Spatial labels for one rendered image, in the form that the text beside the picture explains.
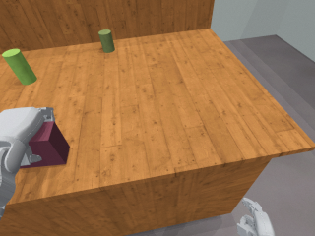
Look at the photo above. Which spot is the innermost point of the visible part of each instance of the left robot hand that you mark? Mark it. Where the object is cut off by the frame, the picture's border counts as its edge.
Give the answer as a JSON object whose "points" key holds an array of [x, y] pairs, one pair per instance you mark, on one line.
{"points": [[22, 124]]}

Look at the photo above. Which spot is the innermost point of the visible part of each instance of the left robot forearm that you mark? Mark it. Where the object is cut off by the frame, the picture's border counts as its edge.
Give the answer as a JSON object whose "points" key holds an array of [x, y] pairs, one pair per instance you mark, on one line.
{"points": [[12, 152]]}

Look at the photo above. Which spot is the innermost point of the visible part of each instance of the table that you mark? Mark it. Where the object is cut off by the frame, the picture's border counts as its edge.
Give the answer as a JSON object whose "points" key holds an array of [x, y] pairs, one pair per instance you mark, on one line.
{"points": [[168, 128]]}

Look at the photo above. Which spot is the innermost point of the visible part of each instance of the right robot hand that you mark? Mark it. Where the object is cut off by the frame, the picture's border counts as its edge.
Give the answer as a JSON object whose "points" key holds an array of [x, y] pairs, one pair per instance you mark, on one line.
{"points": [[259, 224]]}

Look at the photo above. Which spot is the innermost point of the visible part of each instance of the sponge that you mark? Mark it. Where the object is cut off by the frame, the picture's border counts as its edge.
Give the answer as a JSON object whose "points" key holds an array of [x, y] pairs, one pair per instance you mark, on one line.
{"points": [[50, 144]]}

